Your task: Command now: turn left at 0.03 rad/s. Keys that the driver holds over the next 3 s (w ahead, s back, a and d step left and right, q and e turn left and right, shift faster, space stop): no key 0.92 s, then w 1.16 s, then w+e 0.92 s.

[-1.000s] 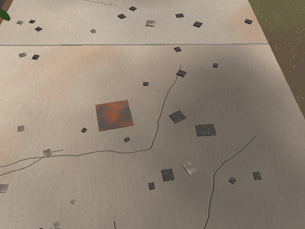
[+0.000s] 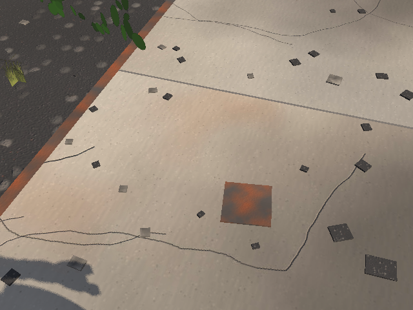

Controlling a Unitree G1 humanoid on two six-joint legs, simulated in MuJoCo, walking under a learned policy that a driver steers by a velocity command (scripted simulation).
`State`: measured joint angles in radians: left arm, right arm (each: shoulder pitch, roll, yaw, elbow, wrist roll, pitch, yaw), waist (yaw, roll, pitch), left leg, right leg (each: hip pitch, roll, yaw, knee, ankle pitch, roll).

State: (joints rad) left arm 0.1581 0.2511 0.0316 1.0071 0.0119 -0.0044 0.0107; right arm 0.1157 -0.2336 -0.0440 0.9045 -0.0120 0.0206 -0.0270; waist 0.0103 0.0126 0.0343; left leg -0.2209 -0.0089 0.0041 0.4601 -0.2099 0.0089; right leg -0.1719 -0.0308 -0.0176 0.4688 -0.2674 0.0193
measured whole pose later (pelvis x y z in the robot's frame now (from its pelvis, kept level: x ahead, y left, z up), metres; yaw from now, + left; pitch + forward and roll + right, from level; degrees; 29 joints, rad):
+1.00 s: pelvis +0.01 -0.01 +0.00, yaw +0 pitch -1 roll +0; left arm 0.27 0.21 0.01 1.09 0.00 0.00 0.04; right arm 0.20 -0.21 -0.03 1.15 0.01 0.01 -0.05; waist 0.00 0.00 0.02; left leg -0.23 0.01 0.00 0.51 -0.29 0.00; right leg -0.18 -0.01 -0.02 0.49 -0.31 -0.01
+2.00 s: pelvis +0.47 -0.03 +0.01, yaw -1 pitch +1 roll -2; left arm 0.37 0.23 0.05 1.03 -0.01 -0.10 0.00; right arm 0.08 -0.26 -0.06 0.91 0.01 -0.09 -0.01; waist 0.07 0.03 0.00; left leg -0.69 0.15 -0.04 0.73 0.03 0.01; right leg -0.04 0.08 -0.06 0.20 -0.19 -0.07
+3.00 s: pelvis +1.02 -0.10 +0.01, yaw -28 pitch +2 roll +1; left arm 0.32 0.24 0.08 0.82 -0.02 -0.06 0.00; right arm 0.04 -0.29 -0.08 0.79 -0.01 -0.11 -0.01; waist 0.05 0.03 0.03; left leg -0.66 0.11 -0.08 0.86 -0.14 -0.05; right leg -0.18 0.11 0.08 0.34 -0.18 -0.10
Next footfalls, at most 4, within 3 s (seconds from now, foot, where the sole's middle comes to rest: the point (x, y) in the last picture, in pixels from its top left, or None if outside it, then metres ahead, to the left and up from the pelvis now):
1.64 right None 0.46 -0.12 -0.78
2.18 left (187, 240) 0.77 0.12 -0.78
2.72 right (262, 185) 1.02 -0.17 -0.78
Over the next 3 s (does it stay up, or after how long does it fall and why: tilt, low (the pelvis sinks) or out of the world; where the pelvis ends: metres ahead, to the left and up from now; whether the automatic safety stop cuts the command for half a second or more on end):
stays up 1.02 -0.10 0.01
